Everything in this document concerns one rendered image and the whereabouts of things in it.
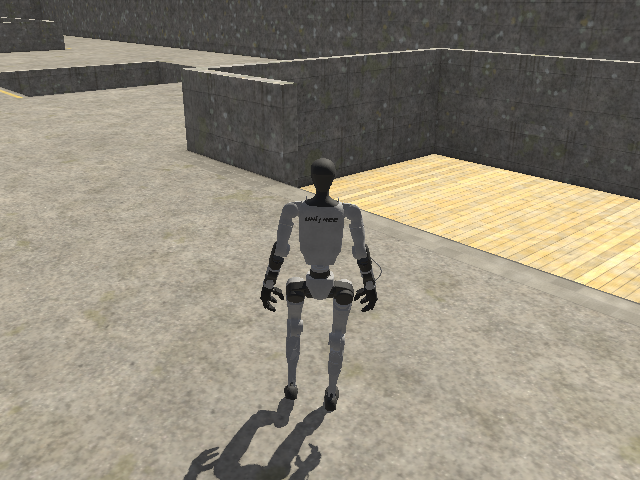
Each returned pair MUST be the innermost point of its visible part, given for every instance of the robot right upper arm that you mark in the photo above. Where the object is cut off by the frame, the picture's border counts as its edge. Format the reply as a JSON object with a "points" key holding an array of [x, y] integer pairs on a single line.
{"points": [[353, 213]]}

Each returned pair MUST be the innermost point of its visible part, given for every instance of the right robot hand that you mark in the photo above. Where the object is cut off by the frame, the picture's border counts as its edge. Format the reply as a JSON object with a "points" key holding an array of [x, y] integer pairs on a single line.
{"points": [[371, 296]]}

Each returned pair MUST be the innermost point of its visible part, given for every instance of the robot left upper arm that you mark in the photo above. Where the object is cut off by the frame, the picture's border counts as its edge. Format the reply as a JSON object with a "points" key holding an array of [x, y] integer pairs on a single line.
{"points": [[289, 211]]}

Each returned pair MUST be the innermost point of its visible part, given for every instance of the left robot shin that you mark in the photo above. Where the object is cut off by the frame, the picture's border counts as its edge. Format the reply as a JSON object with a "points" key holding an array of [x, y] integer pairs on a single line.
{"points": [[292, 353]]}

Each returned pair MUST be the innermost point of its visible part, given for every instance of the right robot forearm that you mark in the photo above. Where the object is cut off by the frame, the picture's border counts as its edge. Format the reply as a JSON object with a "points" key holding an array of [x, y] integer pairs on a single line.
{"points": [[366, 271]]}

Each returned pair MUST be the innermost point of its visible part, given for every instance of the left robot hand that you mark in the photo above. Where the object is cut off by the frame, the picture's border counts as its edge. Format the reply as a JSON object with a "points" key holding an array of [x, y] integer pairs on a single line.
{"points": [[266, 297]]}

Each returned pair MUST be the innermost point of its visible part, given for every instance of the left robot forearm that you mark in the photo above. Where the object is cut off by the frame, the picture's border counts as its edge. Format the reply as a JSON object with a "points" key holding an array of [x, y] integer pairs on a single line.
{"points": [[273, 269]]}

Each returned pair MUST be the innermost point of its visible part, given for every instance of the left robot thigh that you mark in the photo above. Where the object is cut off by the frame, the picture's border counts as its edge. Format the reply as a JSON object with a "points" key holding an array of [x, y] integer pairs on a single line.
{"points": [[295, 295]]}

